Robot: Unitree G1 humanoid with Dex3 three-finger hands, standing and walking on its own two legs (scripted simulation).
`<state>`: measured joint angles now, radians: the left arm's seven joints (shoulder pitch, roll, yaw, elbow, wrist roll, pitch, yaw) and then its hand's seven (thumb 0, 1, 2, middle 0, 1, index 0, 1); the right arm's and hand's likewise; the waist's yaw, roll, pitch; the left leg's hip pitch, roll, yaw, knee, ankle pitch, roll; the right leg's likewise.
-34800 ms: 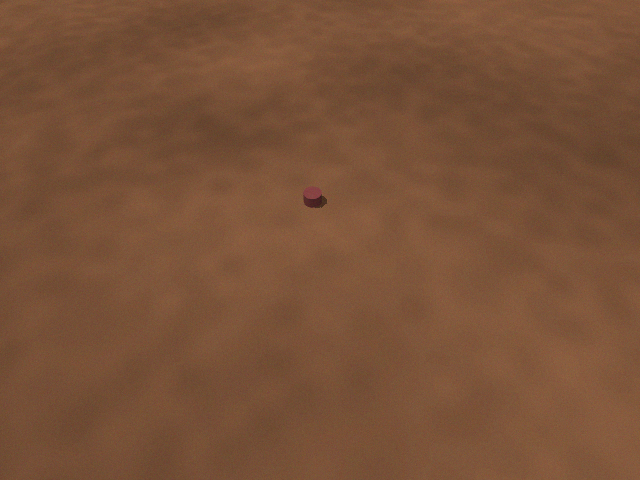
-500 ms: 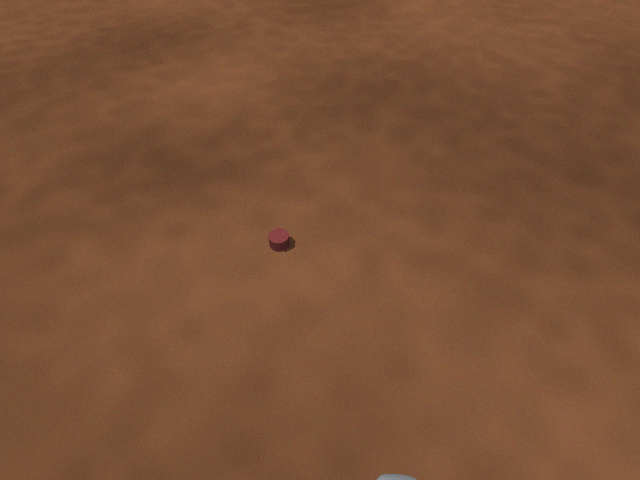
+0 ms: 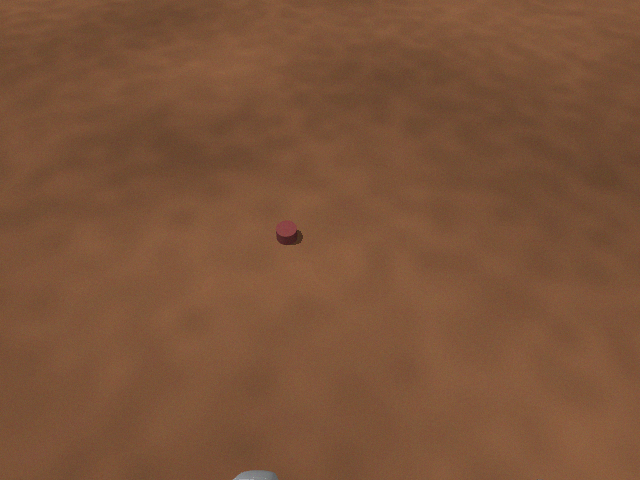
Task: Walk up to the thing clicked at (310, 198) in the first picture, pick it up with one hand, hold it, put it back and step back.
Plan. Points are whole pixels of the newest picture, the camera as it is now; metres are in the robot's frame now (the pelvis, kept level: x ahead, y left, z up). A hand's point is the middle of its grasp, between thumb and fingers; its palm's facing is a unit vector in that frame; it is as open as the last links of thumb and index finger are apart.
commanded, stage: step back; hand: left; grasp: from above
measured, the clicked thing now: (286, 232) +1.05 +0.19 -0.73
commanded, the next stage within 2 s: stand in 0.26 s
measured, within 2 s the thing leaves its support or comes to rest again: neither
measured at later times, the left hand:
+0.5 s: hand out of the picture +0.11 +0.25 -0.13, palm faces -0.04 -0.94 -0.34, open 7.4 cm
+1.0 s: hand out of the picture +0.09 +0.25 -0.13, palm faces -0.05 -0.93 -0.35, open 7.4 cm
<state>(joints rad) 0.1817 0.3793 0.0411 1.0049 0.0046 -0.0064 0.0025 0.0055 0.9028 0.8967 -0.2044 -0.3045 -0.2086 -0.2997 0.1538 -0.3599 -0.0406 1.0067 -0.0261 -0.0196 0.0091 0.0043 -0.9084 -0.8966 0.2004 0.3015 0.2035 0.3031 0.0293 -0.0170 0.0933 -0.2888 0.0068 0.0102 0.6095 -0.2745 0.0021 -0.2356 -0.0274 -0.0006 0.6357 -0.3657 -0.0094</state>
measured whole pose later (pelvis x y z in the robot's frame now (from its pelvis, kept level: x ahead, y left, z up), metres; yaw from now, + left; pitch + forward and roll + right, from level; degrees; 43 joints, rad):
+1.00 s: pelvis +0.01 +0.00 +0.02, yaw -1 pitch -2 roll +0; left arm 0.11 0.35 0.00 1.15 0.01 -0.02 0.00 0.00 0.90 0.90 -0.20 -0.30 -0.21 -0.30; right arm 0.10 -0.35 -0.01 1.17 -0.01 -0.02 0.02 0.00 -0.91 -0.90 0.20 0.30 0.20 0.30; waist -0.01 0.01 0.05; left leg -0.14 0.02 0.02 0.31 -0.14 -0.02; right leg -0.09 -0.01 0.01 0.32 -0.20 0.01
